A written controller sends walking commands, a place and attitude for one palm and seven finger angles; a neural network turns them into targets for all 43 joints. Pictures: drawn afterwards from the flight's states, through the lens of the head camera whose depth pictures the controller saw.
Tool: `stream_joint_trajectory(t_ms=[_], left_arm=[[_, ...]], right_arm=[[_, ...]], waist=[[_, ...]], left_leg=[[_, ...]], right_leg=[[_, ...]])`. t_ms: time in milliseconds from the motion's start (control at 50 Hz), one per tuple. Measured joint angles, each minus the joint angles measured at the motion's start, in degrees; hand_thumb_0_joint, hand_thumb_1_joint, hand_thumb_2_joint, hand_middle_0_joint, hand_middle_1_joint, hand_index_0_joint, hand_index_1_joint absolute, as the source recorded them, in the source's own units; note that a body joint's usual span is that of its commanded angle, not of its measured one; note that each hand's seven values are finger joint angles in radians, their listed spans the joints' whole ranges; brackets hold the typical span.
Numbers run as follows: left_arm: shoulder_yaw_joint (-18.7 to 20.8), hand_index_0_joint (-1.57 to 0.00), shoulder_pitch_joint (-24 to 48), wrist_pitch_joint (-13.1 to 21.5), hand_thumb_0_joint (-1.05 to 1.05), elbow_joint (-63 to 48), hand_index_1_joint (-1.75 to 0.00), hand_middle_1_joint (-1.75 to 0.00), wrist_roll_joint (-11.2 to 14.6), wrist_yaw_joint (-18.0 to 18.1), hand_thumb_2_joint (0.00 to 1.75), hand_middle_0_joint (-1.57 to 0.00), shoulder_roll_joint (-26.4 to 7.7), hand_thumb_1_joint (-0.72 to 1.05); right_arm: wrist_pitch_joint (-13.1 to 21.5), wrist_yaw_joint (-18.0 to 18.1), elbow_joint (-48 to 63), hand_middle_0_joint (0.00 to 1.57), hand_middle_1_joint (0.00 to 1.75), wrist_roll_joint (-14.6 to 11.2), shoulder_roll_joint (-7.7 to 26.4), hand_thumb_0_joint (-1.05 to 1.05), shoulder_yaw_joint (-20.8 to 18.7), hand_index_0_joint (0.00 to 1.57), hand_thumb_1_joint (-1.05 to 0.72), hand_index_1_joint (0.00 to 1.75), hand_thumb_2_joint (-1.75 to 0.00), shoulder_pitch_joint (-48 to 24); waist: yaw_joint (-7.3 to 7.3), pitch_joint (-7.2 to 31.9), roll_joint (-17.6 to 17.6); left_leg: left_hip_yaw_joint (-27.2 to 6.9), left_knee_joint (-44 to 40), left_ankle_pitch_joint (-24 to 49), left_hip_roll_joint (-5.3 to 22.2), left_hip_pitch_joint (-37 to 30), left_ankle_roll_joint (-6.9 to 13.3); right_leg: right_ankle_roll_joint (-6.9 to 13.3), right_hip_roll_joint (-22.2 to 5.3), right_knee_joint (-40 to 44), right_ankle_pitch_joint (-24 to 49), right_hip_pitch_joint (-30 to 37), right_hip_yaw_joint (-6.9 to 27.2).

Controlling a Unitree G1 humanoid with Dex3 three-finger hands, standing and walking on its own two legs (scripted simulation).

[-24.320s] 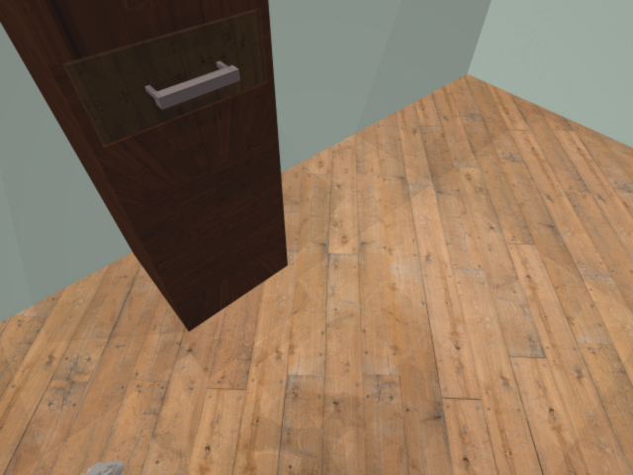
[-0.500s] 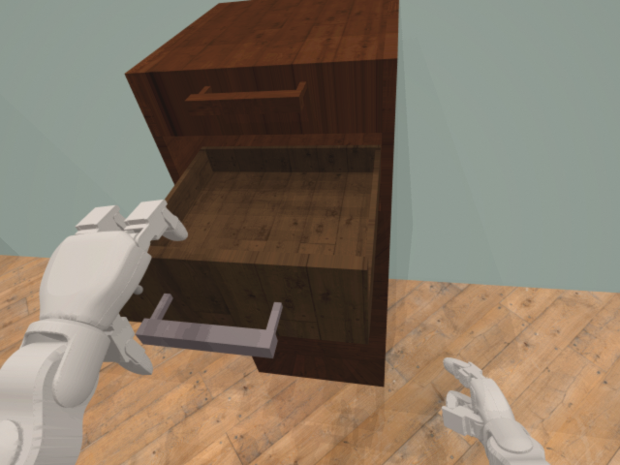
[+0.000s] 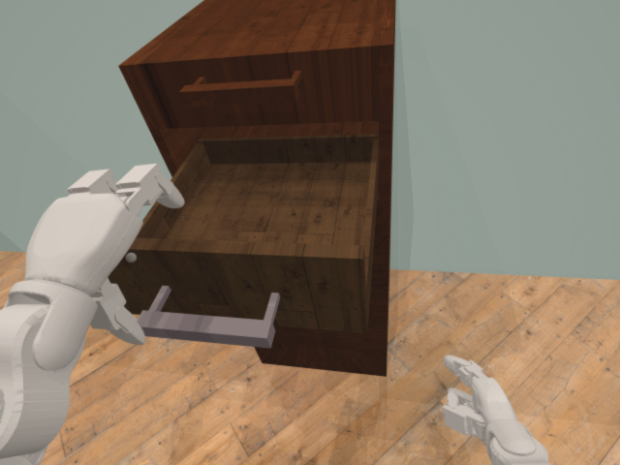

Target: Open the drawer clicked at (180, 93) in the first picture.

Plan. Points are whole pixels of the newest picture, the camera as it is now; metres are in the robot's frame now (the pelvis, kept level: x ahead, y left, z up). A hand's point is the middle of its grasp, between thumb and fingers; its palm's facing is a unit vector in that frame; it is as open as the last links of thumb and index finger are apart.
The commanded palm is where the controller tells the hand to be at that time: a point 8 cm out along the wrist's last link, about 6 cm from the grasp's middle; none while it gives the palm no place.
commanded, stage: draw the hand back to the body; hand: left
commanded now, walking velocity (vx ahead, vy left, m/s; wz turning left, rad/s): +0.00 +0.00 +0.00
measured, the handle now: (210, 312) +0.27 +0.18 +0.08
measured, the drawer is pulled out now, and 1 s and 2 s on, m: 0.29 0.29 0.29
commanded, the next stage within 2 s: step back with the hand held close in 1.54 s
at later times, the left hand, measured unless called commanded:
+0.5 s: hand (89, 274) +0.22 +0.24 +0.22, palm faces +0.21 -0.05 -0.98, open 13.8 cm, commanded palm +0.17 +0.24 +0.28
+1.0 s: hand (92, 230) +0.24 +0.23 +0.26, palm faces +0.43 -0.83 -0.36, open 11.7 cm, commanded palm +0.18 +0.28 +0.27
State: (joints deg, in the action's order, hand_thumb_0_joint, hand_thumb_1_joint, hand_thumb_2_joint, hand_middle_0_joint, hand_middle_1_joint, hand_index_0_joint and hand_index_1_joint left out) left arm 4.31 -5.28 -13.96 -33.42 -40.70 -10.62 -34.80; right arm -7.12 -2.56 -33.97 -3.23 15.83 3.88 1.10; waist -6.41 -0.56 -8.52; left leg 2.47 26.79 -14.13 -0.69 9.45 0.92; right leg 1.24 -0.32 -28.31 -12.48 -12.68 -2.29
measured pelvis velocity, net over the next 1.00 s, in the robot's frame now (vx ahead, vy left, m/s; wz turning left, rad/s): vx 0.04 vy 0.01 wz -0.01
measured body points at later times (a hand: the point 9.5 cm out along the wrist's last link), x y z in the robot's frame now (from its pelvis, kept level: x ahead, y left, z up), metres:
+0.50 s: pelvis +0.01 +0.01 +0.00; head +0.00 -0.05 +0.45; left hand +0.20 +0.24 +0.27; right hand +0.26 -0.18 -0.08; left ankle +0.01 +0.11 -0.74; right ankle +0.03 -0.10 -0.74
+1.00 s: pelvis +0.04 +0.01 +0.00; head +0.04 +0.01 +0.45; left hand +0.21 +0.27 +0.28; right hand +0.21 -0.21 -0.09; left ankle +0.01 +0.11 -0.74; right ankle +0.03 -0.10 -0.74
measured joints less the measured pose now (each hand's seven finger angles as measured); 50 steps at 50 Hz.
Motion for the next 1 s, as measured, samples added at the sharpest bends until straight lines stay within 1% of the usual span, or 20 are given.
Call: stream_joint_trajectory(t_ms=[80, 140, 300, 420, 500, 560, 580, 600, 620, 640, 660, 680, 700, 720, 760, 780, 840, 880, 940, 1000], left_arm=[[-0.43, -0.32, -0.8, 1.14, 0.0, 0.1, -1.2, -1.21, -0.53, 0.36, 0.3, -0.32, -0.76, -0.49], [0.6, -0.32, -0.95, 1.8, 0.0, 0.65, -1.2, -1.21, -0.11, 0.55, 0.3, -0.33, -1.93, -0.49], [4.33, -0.32, -4.94, 2.26, 0.0, -1.99, -1.2, -1.2, 1.87, 0.42, 0.3, -0.32, -2.65, -0.49], [5.85, -0.32, -7.19, 3.06, 0.0, -2.99, -1.2, -1.21, 2.59, 0.34, 0.3, -0.33, -4.08, -0.49], [6.87, -0.32, -8.38, 3.66, 0.0, -3.47, -1.2, -1.21, 3.07, 0.66, 0.3, -0.33, -4.22, -0.49], [7.2, -0.32, -8.96, 3.88, 0.0, -3.94, -1.2, -1.21, 2.92, 0.76, 0.3, -0.33, -4.4, -0.49], [8.75, -0.32, -9.16, 5.37, 0.0, -4.08, -1.2, -1.2, 11.15, 1.67, 0.3, -0.32, -2.68, -0.49], [10.71, -0.32, -9.9, 8.25, 0.0, -4.32, -1.2, -1.2, 19.82, 3.45, 0.3, -0.32, -0.24, -0.49], [12.32, -0.32, -10.97, 11.34, 0.0, -4.79, -1.19, -1.2, 26.84, 5.42, 0.3, -0.32, 2.37, -0.48], [13.41, -0.32, -11.97, 14.05, 0.0, -5.54, -1.19, -1.19, 32.11, 7.21, 0.3, -0.32, 4.94, -0.47], [14.13, -0.32, -12.59, 16.37, 0.0, -6.35, -1.18, -1.18, 35.87, 8.76, 0.31, -0.32, 7.19, -0.46], [14.69, -0.32, -12.75, 18.34, 0.0, -7.0, -1.17, -1.18, 38.49, 10.1, 0.32, -0.32, 9.03, -0.45], [15.4, -0.32, -12.57, 20.05, 0.0, -7.36, -1.16, -1.16, 40.34, 11.32, 0.32, -0.32, 10.31, -0.43], [16.14, -0.31, -12.08, 21.48, 0.0, -7.36, -1.15, -1.15, 41.65, 12.43, 0.33, -0.32, 11.31, -0.41], [17.51, -0.31, -10.76, 23.53, 0.0, -6.36, -1.12, -1.12, 43.32, 14.21, 0.35, -0.32, 13.0, -0.36], [18.01, -0.31, -10.04, 23.99, 0.0, -5.64, -1.1, -1.1, 43.81, 14.82, 0.36, -0.32, 13.73, -0.34], [18.62, -0.29, -8.73, 24.47, 0.0, -3.97, -1.04, -1.05, 44.48, 15.98, 0.4, -0.3, 15.11, -0.25], [18.46, -0.29, -9.38, 24.46, 0.0, -3.87, -1.0, -1.01, 44.59, 16.17, 0.43, -0.3, 15.41, -0.19], [18.35, -0.28, -11.72, 24.46, 0.0, -4.68, -0.94, -0.94, 44.76, 15.96, 0.47, -0.29, 14.62, -0.1], [18.9, -0.27, -14.06, 24.46, 0.0, -5.74, -0.88, -0.88, 44.81, 15.71, 0.51, -0.28, 13.21, 0.0]], right_arm=[[0.52, 0.5, -0.57, 0.2, 0.3, 0.4, 0.41, 0.01, -0.26, 0.2, -0.9, 0.3, -0.9, 0.44], [1.08, 0.87, -0.93, 0.2, 0.3, 0.44, 0.48, 0.01, -0.42, 0.2, -0.9, 0.3, -0.9, 0.62], [1.83, 1.06, -0.14, 0.2, 0.3, 0.18, 0.48, 0.01, -0.41, 0.2, -0.9, 0.3, -0.9, 1.01], [2.11, 1.45, 0.4, 0.2, 0.3, 0.28, 0.55, 0.01, -0.27, 0.2, -0.9, 0.3, -0.9, 1.2], [2.48, 1.72, 0.48, 0.2, 0.3, 0.23, 0.46, 0.01, -0.25, 0.2, -0.9, 0.3, -0.9, 1.34], [2.68, 1.89, 0.64, 0.2, 0.3, 0.36, 0.42, 0.01, -0.23, 0.2, -0.9, 0.3, -0.9, 1.56], [3.54, 2.19, 0.88, 0.2, 0.3, 0.47, 0.12, 0.01, -0.5, 0.2, -0.9, 0.3, -0.9, 1.79], [5.39, 2.78, 0.74, 0.2, 0.3, 0.85, -0.48, 0.01, -0.52, 0.2, -0.9, 0.3, -0.9, 1.95], [7.34, 3.43, 0.51, 0.2, 0.3, 1.25, -1.3, 0.01, -0.4, 0.2, -0.9, 0.3, -0.9, 2.2], [9.13, 4.0, 0.3, 0.2, 0.3, 1.52, -2.21, 0.01, -0.31, 0.2, -0.9, 0.3, -0.9, 2.68], [10.69, 4.48, 0.07, 0.2, 0.3, 1.77, -3.1, 0.01, -0.25, 0.2, -0.9, 0.3, -0.9, 3.39], [11.99, 4.9, -0.23, 0.2, 0.3, 2.04, -3.88, 0.01, -0.21, 0.2, -0.9, 0.3, -0.9, 4.25], [13.1, 5.26, -0.71, 0.2, 0.3, 2.31, -4.47, 0.01, -0.15, 0.2, -0.9, 0.3, -0.9, 5.1], [13.89, 5.53, -1.21, 0.2, 0.3, 2.55, -4.89, 0.01, -0.15, 0.2, -0.9, 0.3, -0.9, 5.96], [14.65, 5.79, -2.25, 0.2, 0.3, 2.79, -5.3, 0.01, -0.25, 0.2, -0.9, 0.3, -0.9, 7.48], [14.77, 5.83, -2.74, 0.2, 0.3, 2.85, -5.3, 0.01, -0.37, 0.2, -0.9, 0.3, -0.9, 8.11], [15.1, 5.82, -4.16, 0.2, 0.3, 3.19, -4.74, 0.01, -0.87, 0.2, -0.9, 0.3, -0.89, 9.36], [15.13, 5.68, -4.67, 0.2, 0.3, 3.42, -4.22, 0.01, -1.32, 0.2, -0.9, 0.3, -0.89, 9.83], [15.07, 5.6, -4.91, 0.2, 0.3, 3.54, -3.59, 0.01, -2.06, 0.2, -0.9, 0.3, -0.89, 9.99], [14.91, 5.66, -4.56, 0.2, 0.3, 3.43, -3.18, 0.01, -2.79, 0.2, -0.9, 0.3, -0.89, 9.82]], waist=[[-0.25, -0.07, 0.22], [-0.38, -0.14, 0.3], [-0.15, 0.23, 0.34], [-0.56, 0.24, 0.55], [-0.72, 0.27, 0.7], [-0.91, 0.35, 0.78], [-0.62, -0.1, 0.68], [-0.18, -0.68, 0.79], [0.33, -1.19, 1.18], [0.8, -1.6, 1.79], [1.12, -1.89, 2.56], [1.29, -2.07, 3.36], [1.37, -2.23, 4.07], [1.42, -2.32, 4.64], [1.63, -2.46, 5.44], [1.73, -2.55, 5.68], [2.11, -2.91, 6.0], [2.48, -2.91, 6.07], [3.07, -2.83, 6.05], [3.35, -2.56, 5.9]], left_leg=[[-0.31, 0.43, -0.27, -0.12, 0.15, 0.01], [-0.5, 0.76, -0.46, -0.09, 0.28, -0.01], [-0.61, 0.86, -0.74, -0.21, 0.5, 0.16], [-0.79, 1.28, -1.04, -0.28, 0.76, 0.31], [-0.96, 1.25, -1.11, -0.42, 0.72, 0.45], [-1.01, 1.26, -1.19, -0.51, 0.7, 0.56], [-1.22, 1.2, -1.19, -0.47, 0.37, 0.62], [-1.31, 1.15, -1.25, -0.31, 0.0, 0.64], [-1.26, 1.04, -1.34, -0.07, -0.37, 0.63], [-1.16, 0.78, -1.39, 0.17, -0.8, 0.56], [-1.05, 0.44, -1.41, 0.39, -1.28, 0.47], [-0.95, 0.09, -1.44, 0.61, -1.79, 0.36], [-0.85, -0.18, -1.5, 0.83, -2.32, 0.23], [-0.78, -0.41, -1.6, 1.03, -2.84, 0.12], [-0.73, -0.92, -1.76, 1.26, -3.81, 0.0], [-0.72, -1.14, -1.82, 1.31, -4.2, 0.0], [-0.57, -1.54, -2.02, 1.33, -4.91, 0.11], [-0.33, -1.7, -2.19, 1.26, -5.08, 0.24], [0.04, -1.6, -2.64, 1.29, -5.09, 0.36], [0.33, -1.35, -3.13, 1.36, -4.89, 0.43]], right_leg=[[0.0, -0.15, -0.38, -0.36, 0.0, -0.3], [0.01, -0.13, -0.44, -0.48, 0.05, -0.49], [-0.24, -0.25, -0.26, -0.63, 0.02, -0.57], [-0.41, -0.33, -0.22, -0.76, 0.05, -0.74], [-0.57, -0.47, 0.01, -0.77, 0.25, -0.9], [-0.68, -0.55, 0.17, -0.76, 0.38, -0.94], [-0.68, -0.5, 0.6, -0.67, 0.97, -1.14], [-0.62, -0.32, 1.15, -0.49, 1.57, -1.24], [-0.54, -0.05, 1.72, -0.27, 2.09, -1.19], [-0.47, 0.21, 2.32, -0.05, 2.6, -1.1], [-0.4, 0.46, 2.9, 0.15, 3.11, -0.98], [-0.32, 0.69, 3.45, 0.31, 3.65, -0.89], [-0.21, 0.94, 3.94, 0.41, 4.22, -0.79], [-0.12, 1.16, 4.42, 0.49, 4.81, -0.71], [-0.03, 1.42, 5.29, 0.57, 5.92, -0.65], [-0.03, 1.48, 5.64, 0.59, 6.36, -0.63], [-0.12, 1.53, 6.21, 0.53, 7.1, -0.48], [-0.24, 1.47, 6.18, 0.35, 7.09, -0.24], [-0.4, 1.5, 6.08, 0.03, 6.97, 0.14], [-0.53, 1.58, 5.98, -0.24, 6.73, 0.44]])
